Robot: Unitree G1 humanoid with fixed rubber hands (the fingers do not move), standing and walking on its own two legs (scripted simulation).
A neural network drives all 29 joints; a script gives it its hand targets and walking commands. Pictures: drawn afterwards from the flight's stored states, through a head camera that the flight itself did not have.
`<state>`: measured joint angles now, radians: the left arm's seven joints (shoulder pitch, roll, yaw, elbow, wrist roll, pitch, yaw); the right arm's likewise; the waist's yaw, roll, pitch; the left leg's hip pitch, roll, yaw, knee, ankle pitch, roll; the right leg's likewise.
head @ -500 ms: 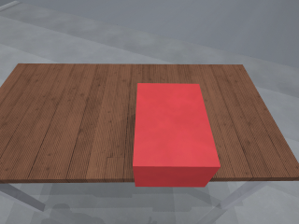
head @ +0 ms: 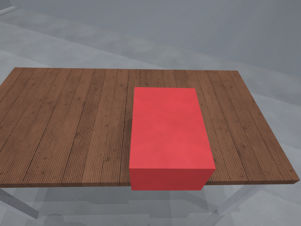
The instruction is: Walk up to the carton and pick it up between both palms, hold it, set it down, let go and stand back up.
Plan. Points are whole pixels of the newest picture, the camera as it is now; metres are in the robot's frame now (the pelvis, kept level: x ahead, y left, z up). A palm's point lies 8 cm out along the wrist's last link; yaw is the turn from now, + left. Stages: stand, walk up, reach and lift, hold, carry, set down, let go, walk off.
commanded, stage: walk up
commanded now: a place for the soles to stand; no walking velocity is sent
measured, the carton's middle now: (165, 135) +0.41 -0.05 -0.05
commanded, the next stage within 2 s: reach and lift in 1.94 s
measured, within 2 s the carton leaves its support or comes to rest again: neither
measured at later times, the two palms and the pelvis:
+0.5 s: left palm out of the picture +0.05 +0.27 -0.12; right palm out of the picture +0.05 -0.31 -0.12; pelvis +0.00 -0.02 +0.00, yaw +0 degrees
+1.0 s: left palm out of the picture +0.04 +0.25 -0.12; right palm out of the picture +0.05 -0.33 -0.12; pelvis +0.00 -0.04 +0.00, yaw -1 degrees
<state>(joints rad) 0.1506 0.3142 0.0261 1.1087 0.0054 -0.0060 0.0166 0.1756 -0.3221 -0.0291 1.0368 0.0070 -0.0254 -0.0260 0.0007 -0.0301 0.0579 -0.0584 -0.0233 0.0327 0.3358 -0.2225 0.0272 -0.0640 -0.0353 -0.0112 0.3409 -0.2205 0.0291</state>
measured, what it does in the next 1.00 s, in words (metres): stands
